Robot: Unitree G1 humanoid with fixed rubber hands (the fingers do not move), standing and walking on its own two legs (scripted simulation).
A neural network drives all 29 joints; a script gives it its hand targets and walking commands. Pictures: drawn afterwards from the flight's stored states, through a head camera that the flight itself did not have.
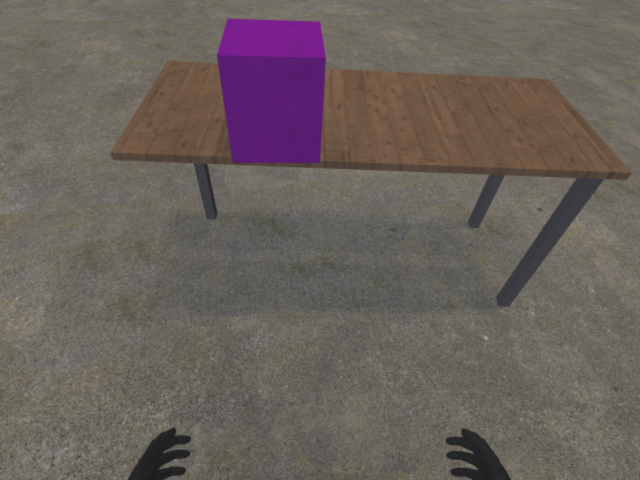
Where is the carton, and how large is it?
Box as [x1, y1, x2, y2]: [217, 19, 325, 162]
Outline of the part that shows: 227,19 217,53 232,161 319,162 325,56 319,22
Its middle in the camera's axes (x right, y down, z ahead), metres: -0.11 -0.35 +0.91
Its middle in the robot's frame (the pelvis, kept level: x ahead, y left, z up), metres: +0.93 +0.10 +0.03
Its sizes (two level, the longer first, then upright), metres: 0.210 0.200 0.250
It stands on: a table, 0.66 m high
